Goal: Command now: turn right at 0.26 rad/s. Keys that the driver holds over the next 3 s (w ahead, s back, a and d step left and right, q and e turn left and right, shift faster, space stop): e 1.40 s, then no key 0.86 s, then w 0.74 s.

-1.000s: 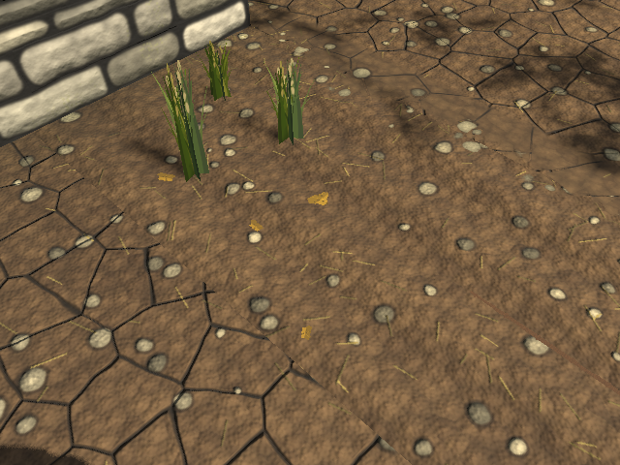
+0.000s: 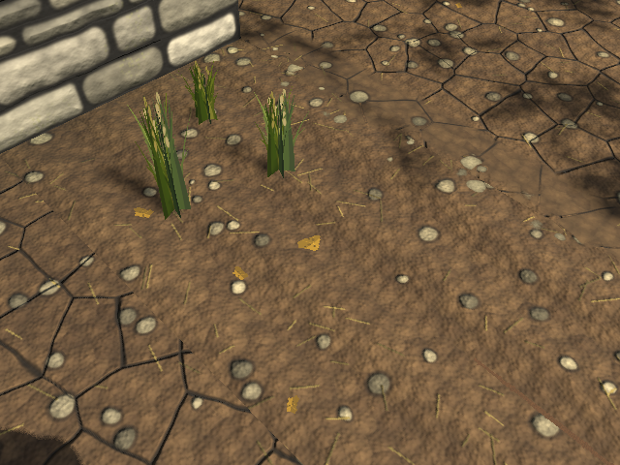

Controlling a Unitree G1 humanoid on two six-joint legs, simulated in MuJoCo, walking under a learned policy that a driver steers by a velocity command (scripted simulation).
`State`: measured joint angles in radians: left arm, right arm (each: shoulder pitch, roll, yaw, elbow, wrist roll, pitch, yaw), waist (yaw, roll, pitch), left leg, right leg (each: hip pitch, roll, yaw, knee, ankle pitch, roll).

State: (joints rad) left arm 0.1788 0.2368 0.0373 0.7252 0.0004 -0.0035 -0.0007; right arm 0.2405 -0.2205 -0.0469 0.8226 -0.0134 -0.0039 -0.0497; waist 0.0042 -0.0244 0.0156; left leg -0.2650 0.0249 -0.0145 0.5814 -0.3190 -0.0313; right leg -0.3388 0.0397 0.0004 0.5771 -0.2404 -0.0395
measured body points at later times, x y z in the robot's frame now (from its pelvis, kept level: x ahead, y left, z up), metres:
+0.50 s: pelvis +0.03 -0.01 +0.01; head +0.06 -0.04 +0.46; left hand +0.25 +0.22 -0.07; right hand +0.13 -0.31 -0.10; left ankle +0.09 +0.16 -0.68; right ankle +0.04 -0.09 -0.73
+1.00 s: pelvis +0.03 +0.01 +0.01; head +0.07 -0.01 +0.46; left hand +0.31 +0.16 -0.09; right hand +0.00 -0.30 -0.09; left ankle +0.10 +0.13 -0.73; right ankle -0.05 -0.11 -0.69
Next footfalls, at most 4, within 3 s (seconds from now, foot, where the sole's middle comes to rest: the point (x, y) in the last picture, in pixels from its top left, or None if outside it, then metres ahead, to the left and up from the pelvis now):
0.66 left None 0.13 0.11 -0.77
1.08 right None -0.03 -0.13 -0.77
1.62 left None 0.16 0.01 -0.77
2.98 left None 0.40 -0.32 -0.77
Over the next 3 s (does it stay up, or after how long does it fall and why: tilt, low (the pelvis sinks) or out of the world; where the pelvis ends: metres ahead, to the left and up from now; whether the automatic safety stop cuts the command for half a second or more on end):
stays up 0.22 -0.24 -0.02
